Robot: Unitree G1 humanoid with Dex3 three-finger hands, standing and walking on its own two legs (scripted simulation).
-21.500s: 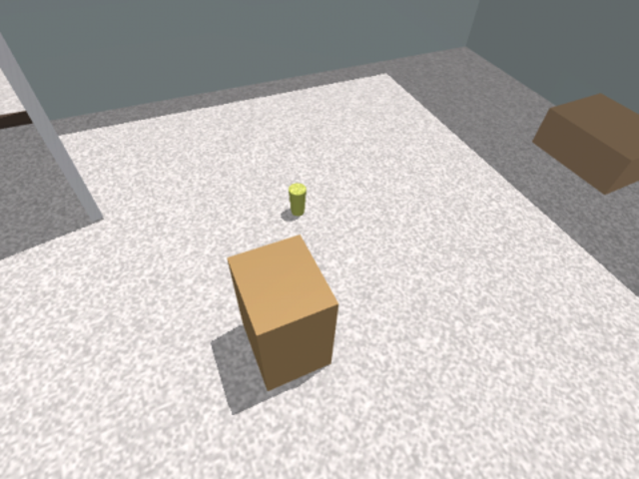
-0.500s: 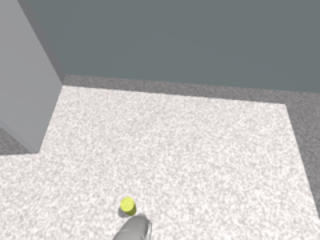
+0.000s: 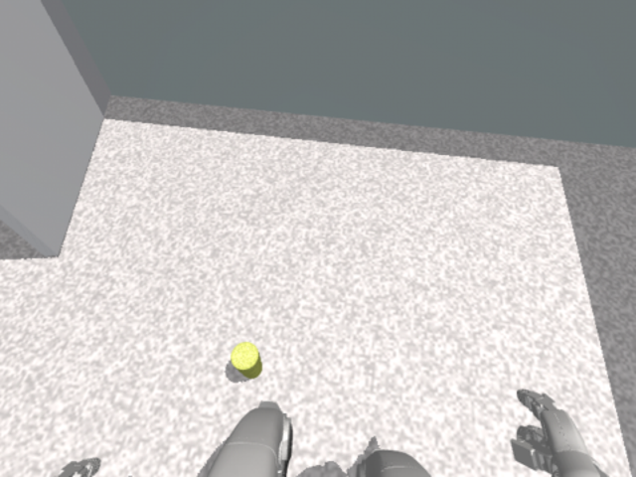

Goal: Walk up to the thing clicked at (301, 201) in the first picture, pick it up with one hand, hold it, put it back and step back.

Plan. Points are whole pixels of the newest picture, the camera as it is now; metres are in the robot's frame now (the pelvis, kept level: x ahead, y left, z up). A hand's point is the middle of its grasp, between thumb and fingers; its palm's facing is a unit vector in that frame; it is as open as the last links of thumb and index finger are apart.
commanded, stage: walk up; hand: left
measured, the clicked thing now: (248, 362) +0.41 +0.24 -0.67
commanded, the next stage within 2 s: stand in 0.74 s
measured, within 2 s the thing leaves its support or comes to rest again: neither
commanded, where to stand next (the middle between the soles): +0.09 +0.02 m, yaw +2 degrees
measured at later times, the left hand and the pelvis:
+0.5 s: hand out of the picture +0.03 +0.31 -0.13, palm faces +0.06 -0.93 -0.37, open 7.4 cm; pelvis +0.04 +0.02 +0.02, yaw +4 degrees
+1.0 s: hand out of the picture +0.09 +0.25 -0.11, palm faces +0.06 -0.92 -0.39, open 7.4 cm; pelvis +0.03 -0.02 +0.02, yaw +5 degrees
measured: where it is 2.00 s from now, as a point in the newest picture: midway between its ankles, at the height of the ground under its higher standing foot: outside the picture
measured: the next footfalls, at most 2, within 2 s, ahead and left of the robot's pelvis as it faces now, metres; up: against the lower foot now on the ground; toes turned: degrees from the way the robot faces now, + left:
left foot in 0.38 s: +0.12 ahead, +0.15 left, +0.00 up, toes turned +6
right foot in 0.74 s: +0.14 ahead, -0.13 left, +0.00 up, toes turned +2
